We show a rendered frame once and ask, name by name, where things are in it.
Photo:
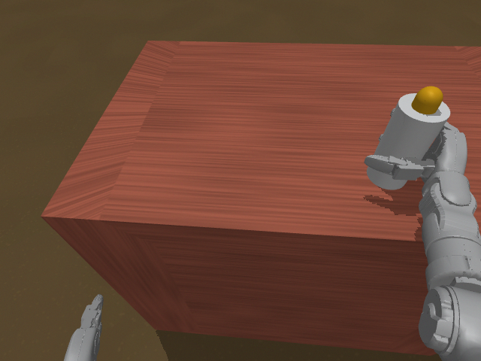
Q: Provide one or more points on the bottle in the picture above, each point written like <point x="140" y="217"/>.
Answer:
<point x="414" y="124"/>

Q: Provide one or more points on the right robot hand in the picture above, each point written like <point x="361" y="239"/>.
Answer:
<point x="447" y="153"/>

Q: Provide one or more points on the right robot arm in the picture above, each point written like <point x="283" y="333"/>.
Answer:
<point x="450" y="321"/>

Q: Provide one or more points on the left robot hand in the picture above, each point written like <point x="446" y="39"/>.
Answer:
<point x="85" y="342"/>

